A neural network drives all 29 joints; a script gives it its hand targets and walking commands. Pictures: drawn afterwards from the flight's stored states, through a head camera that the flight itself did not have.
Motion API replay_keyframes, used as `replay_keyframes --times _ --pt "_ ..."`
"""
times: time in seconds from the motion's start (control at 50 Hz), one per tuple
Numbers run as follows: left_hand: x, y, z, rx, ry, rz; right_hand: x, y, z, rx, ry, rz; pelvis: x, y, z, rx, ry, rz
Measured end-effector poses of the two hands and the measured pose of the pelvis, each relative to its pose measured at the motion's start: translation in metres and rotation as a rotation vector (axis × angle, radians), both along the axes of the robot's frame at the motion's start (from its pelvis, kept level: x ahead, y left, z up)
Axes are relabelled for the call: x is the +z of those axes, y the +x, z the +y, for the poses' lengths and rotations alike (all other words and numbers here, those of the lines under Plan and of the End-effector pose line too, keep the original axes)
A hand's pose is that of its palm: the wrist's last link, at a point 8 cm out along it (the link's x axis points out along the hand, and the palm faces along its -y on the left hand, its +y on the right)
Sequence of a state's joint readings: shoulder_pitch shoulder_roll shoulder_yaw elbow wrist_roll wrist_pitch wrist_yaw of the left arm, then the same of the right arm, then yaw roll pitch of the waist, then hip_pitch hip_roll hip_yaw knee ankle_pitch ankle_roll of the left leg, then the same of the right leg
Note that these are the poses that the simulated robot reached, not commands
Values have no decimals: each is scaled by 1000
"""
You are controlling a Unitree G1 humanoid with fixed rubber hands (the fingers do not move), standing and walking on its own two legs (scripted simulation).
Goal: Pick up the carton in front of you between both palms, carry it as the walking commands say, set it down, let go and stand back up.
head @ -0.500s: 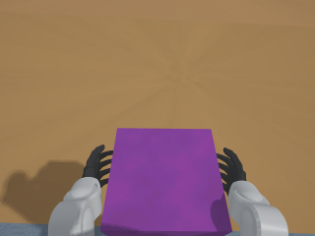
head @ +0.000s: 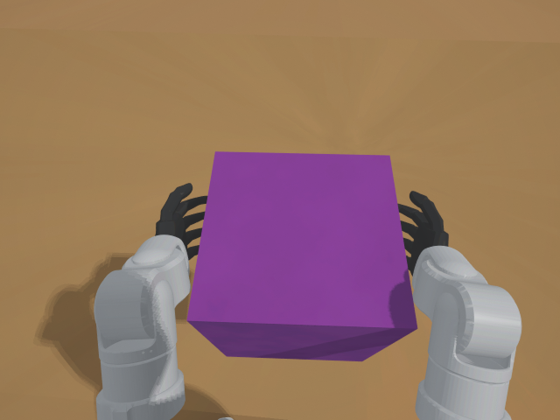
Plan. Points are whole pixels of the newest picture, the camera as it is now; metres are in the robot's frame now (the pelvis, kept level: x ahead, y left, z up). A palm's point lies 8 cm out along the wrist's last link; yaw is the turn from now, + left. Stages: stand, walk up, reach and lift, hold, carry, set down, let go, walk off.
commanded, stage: carry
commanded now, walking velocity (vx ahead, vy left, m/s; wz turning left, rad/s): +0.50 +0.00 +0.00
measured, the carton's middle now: (297, 269) +0.33 +0.00 +0.08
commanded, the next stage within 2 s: none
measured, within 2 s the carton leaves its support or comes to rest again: neither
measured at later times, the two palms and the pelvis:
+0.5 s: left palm (222, 102) +0.69 +0.17 +0.13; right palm (372, 104) +0.69 -0.13 +0.14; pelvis +0.32 +0.02 +0.00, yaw +1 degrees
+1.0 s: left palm (236, 28) +1.01 +0.18 +0.17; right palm (352, 31) +1.00 -0.12 +0.17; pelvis +0.65 +0.04 +0.02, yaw +0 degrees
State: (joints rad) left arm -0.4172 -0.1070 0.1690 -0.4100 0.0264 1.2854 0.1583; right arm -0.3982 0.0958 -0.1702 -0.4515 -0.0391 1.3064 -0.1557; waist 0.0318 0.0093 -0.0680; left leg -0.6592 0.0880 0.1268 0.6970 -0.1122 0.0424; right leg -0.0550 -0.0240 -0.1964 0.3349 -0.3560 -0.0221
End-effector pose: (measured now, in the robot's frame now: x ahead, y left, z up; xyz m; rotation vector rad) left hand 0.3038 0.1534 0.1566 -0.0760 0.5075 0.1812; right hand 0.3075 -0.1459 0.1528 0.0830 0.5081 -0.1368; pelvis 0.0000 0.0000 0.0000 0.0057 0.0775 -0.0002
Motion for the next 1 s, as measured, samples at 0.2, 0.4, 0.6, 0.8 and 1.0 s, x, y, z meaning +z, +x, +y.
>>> replay_keyframes --times 0.2,0.4,0.6,0.8,1.0 --pt "-47 188 13 -80 -47 164 -36 162 13 -82 -40 165 -11 124 32 -9 -10 7" --pt "-39 320 13 -31 -96 94 -27 301 13 -103 23 93 10 242 31 0 -27 42" --pt "-20 444 17 59 -40 44 -17 456 17 15 37 48 5 392 3 16 -18 18" --pt "18 555 35 93 -52 26 16 577 36 43 66 34 33 511 6 11 19 34" --pt "10 708 28 -61 -46 94 15 689 27 -71 -8 95 23 650 42 -7 14 0"
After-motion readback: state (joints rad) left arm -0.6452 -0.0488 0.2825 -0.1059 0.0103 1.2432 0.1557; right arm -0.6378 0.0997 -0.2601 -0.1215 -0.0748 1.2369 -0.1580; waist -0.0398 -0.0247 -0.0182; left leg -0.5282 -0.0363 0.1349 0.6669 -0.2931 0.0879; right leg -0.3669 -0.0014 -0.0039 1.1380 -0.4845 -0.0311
